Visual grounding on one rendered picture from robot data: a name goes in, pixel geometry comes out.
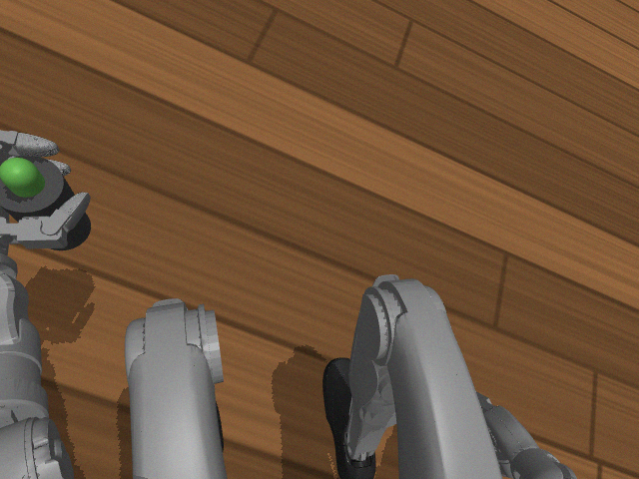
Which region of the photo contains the right robot foot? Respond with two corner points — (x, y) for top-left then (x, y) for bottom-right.
(322, 357), (375, 479)

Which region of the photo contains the right robot hand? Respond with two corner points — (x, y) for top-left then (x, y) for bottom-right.
(476, 391), (540, 479)

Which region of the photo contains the right robot arm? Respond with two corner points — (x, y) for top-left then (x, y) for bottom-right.
(510, 448), (577, 479)

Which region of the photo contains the bottle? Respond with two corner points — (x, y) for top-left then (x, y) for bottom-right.
(0, 156), (91, 250)

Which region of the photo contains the left robot arm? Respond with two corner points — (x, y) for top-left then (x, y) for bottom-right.
(0, 252), (74, 479)

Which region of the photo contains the left robot hand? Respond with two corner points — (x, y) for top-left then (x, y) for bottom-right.
(0, 130), (91, 255)

